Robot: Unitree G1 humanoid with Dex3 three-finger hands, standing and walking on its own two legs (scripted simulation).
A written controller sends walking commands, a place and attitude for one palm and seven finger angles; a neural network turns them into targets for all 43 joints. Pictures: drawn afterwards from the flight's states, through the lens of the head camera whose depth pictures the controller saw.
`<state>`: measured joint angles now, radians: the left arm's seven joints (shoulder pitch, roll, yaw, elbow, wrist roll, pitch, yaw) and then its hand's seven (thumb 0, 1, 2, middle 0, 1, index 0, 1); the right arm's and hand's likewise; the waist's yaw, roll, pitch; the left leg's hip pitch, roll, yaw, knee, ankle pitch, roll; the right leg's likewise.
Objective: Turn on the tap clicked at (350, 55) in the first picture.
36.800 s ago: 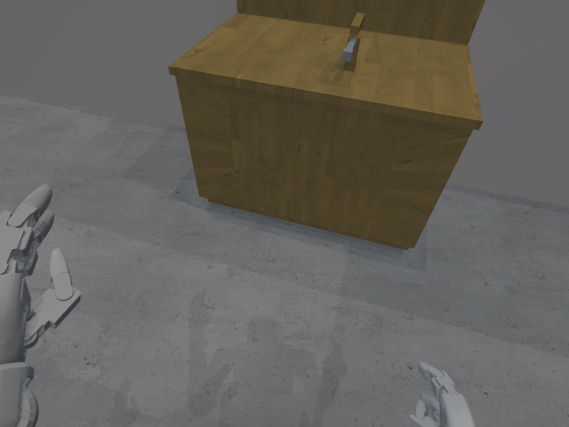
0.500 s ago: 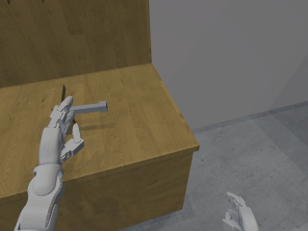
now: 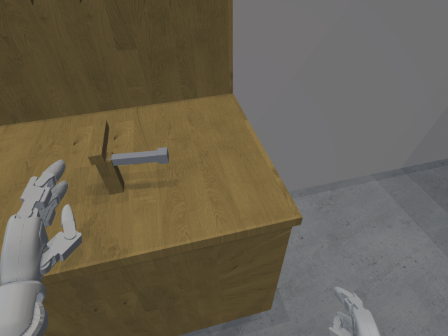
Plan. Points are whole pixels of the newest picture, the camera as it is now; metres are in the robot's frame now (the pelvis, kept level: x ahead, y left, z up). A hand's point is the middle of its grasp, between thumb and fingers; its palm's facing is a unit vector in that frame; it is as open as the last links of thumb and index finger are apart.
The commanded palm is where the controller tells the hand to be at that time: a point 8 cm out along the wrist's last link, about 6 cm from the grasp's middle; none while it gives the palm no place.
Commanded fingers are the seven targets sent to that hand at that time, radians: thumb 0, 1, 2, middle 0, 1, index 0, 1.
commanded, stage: draw the hand back beside the body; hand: left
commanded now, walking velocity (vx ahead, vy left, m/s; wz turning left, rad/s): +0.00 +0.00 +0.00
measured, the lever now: (163, 155) +0.49 +0.21 +0.05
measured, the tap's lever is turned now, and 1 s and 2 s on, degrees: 83 83 83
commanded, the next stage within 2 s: step back with the hand held close in 0.28 s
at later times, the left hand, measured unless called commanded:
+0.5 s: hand (64, 236) +0.19 +0.24 +0.16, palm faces +0.40 -0.84 -0.36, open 7.4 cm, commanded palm +0.15 +0.28 +0.17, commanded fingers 0.00 0.90 0.90 -0.20 -0.30 -0.20 -0.30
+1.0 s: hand (27, 275) +0.14 +0.27 +0.15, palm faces +0.38 -0.82 -0.44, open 7.4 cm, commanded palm +0.09 +0.31 +0.17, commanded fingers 0.00 0.90 0.90 -0.20 -0.30 -0.20 -0.30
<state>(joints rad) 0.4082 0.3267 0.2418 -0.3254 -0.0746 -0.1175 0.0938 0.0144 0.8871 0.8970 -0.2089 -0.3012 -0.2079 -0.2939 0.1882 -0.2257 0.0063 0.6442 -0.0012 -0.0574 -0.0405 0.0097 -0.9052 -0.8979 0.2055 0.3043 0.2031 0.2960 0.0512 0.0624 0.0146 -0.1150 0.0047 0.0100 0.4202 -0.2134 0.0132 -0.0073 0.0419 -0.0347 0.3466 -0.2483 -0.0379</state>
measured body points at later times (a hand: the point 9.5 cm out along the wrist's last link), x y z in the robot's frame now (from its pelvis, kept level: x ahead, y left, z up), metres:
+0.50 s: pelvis -0.01 +0.00 +0.00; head -0.03 -0.02 +0.45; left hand +0.17 +0.29 +0.18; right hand +0.18 -0.22 -0.09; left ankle +0.02 +0.11 -0.74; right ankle -0.03 -0.10 -0.74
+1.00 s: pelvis -0.07 +0.03 -0.01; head -0.05 +0.02 +0.44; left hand +0.12 +0.31 +0.17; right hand +0.11 -0.21 -0.09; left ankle +0.02 +0.11 -0.74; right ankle -0.03 -0.09 -0.74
